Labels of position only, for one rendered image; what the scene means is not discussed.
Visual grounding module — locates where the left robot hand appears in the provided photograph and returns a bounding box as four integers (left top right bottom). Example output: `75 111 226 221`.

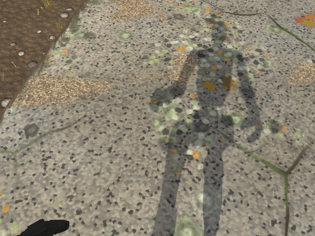
17 219 70 236

